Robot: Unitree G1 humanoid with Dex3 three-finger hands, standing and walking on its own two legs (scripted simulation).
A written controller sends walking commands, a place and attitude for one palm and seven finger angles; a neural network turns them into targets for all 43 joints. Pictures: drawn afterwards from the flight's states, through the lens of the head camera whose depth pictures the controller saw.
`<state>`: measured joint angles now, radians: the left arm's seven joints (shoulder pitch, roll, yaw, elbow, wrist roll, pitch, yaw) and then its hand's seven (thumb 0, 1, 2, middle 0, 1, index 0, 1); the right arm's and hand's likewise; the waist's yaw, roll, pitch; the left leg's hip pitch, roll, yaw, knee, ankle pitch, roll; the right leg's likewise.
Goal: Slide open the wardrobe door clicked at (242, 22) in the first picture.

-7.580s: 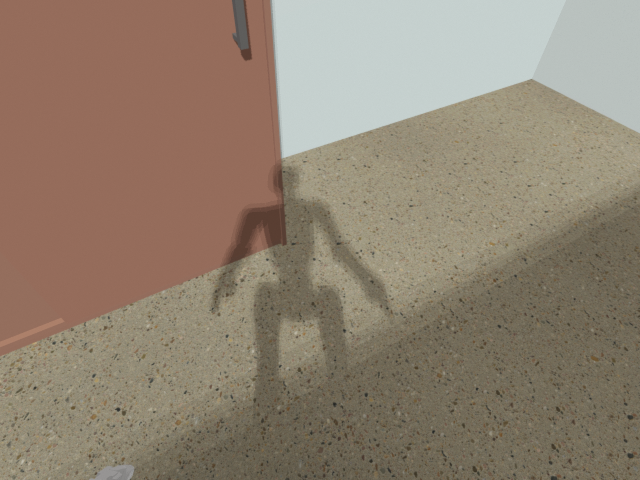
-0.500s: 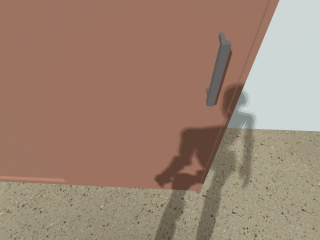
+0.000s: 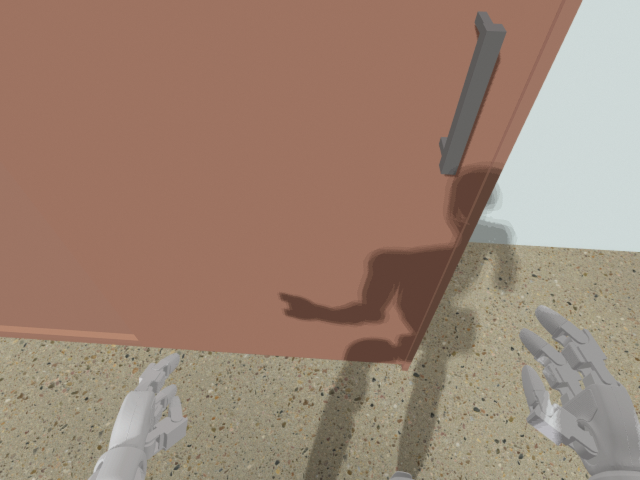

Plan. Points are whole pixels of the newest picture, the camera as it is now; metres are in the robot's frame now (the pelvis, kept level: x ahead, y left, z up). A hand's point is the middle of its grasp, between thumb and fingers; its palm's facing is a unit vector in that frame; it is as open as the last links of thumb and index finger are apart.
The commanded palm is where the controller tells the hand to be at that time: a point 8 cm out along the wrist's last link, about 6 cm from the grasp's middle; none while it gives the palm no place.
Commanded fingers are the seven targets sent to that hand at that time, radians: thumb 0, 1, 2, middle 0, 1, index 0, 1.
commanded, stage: raise the hand with hooked fingers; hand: right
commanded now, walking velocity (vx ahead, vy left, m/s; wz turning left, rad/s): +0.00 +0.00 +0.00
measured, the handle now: (464, 100) +0.53 -0.13 +0.22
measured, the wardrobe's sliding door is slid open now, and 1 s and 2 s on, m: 0.00 0.00 0.00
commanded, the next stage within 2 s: move the hooked fingers beside the handle in 1.78 s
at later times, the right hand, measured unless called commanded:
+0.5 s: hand (611, 386) +0.22 -0.25 +0.11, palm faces +0.02 +1.00 -0.07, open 11.0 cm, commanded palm +0.19 -0.30 +0.12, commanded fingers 0.00 0.08 -0.48 0.27 0.93 0.27 0.93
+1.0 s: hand out of the picture +0.25 -0.29 +0.19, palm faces +0.06 +0.99 -0.09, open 13.7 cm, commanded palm +0.21 -0.34 +0.20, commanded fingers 0.00 0.50 -0.30 0.30 1.20 0.30 1.20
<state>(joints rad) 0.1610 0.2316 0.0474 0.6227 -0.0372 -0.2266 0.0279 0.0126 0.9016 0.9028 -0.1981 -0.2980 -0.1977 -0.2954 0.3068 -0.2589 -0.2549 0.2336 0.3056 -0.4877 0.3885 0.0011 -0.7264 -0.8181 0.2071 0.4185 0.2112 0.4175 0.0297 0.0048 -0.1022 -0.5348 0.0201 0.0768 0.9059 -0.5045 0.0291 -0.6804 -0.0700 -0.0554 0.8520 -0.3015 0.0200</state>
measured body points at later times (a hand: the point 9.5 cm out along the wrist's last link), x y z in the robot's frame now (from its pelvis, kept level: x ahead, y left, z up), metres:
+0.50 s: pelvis +0.00 -0.01 +0.02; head +0.01 -0.01 +0.47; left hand +0.16 +0.22 -0.06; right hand +0.22 -0.30 +0.12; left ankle -0.03 +0.10 -0.69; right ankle +0.07 -0.14 -0.69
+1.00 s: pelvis +0.00 -0.02 +0.04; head -0.01 -0.02 +0.49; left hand +0.20 +0.20 -0.02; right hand +0.24 -0.34 +0.20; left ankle -0.03 +0.10 -0.69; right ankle +0.07 -0.14 -0.69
